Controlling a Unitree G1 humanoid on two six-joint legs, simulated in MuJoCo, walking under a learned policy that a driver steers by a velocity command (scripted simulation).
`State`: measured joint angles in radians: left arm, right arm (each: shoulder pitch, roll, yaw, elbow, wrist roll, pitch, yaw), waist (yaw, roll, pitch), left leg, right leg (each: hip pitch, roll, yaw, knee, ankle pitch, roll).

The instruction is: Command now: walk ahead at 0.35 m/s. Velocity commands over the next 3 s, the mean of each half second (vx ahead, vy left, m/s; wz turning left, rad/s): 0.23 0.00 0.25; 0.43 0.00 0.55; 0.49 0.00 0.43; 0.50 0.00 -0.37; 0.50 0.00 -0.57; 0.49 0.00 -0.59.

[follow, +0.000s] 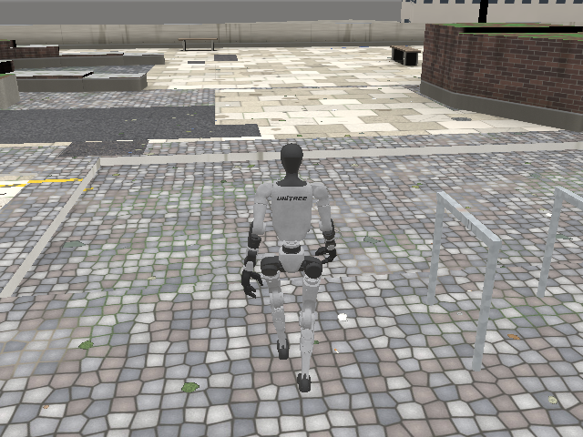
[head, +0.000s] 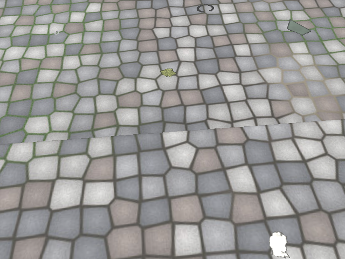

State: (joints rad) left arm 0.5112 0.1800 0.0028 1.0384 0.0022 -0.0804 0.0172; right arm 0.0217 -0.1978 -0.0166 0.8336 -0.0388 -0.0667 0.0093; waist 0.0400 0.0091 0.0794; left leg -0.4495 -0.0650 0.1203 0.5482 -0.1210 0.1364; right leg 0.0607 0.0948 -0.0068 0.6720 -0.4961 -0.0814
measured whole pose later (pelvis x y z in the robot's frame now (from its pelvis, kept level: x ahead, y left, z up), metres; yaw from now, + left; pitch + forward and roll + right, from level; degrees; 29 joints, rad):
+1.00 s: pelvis +0.31 +0.02 +0.01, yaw +28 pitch +2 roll -1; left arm 0.46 0.20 0.03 0.96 0.02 -0.08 0.02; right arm -0.01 -0.22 -0.04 0.75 -0.04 0.00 0.08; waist 0.07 0.02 0.07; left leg -0.58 0.01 0.11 0.67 -0.16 0.10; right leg 0.12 -0.02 -0.25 0.26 -0.41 0.01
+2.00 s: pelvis +0.76 +0.34 +0.03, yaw +25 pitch +1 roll +0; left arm 0.44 0.26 0.05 0.88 -0.01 -0.05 -0.01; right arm 0.07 -0.26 -0.01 0.71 -0.04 -0.03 0.01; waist 0.07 0.03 0.04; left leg -0.66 0.09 -0.08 0.74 -0.01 -0.03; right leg -0.08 0.16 0.13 0.30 -0.22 -0.13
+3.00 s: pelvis +1.28 +0.46 -0.10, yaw -10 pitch +1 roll -2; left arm 0.37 0.26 0.06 0.92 0.00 -0.04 -0.01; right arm 0.08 -0.24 -0.02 0.77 -0.03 -0.05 0.01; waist 0.05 0.02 0.11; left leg -0.63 0.09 -0.05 0.75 -0.09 -0.03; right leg -0.10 0.17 0.09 0.39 -0.28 -0.11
